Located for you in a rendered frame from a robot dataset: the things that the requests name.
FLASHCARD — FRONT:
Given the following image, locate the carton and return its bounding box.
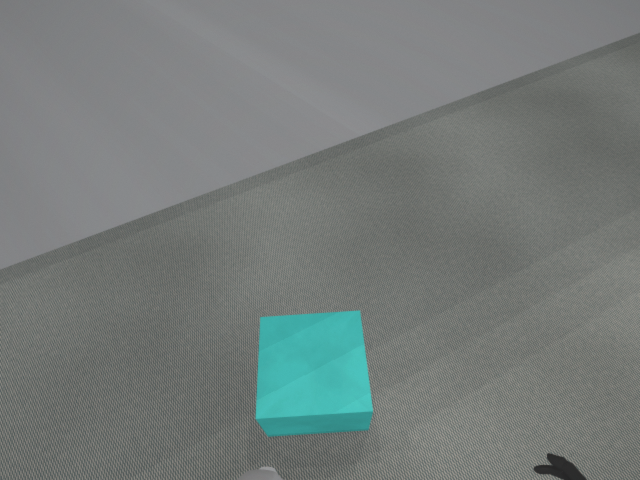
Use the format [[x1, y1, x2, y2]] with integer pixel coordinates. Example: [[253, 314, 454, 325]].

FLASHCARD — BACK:
[[256, 310, 373, 437]]

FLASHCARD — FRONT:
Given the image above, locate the right robot hand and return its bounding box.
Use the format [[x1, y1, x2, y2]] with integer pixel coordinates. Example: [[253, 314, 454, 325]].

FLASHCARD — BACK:
[[534, 453, 587, 480]]

